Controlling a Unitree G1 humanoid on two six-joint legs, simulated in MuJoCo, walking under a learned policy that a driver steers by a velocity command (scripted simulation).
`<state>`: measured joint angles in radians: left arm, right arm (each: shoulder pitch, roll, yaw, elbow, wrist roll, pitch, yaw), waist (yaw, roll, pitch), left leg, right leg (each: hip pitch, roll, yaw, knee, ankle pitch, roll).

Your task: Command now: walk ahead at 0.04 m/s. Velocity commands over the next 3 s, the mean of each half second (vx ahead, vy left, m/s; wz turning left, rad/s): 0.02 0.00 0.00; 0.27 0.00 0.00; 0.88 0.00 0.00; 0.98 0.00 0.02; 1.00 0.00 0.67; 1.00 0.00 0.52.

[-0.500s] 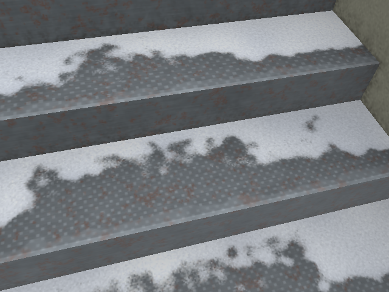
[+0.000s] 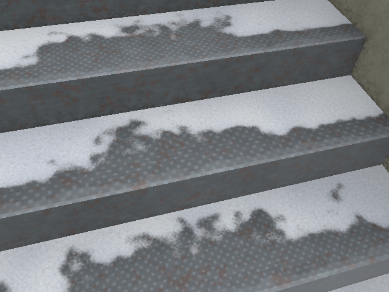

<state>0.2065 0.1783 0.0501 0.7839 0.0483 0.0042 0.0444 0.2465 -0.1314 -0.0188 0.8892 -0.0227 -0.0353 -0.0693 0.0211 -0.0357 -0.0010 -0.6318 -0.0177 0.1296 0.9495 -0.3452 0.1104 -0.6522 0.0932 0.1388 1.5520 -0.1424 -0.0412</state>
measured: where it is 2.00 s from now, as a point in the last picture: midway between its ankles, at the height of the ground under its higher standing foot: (197, 222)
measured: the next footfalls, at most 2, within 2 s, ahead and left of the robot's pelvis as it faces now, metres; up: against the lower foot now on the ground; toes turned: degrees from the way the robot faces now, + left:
right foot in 0.56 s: -0.03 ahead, -0.14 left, -0.16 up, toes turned -3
left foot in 1.10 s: +0.11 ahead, +0.12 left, +0.00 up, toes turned +5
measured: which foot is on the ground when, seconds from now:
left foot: down 0.00-0.54, up 0.56-1.00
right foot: up 0.00-0.54, down 0.56-1.00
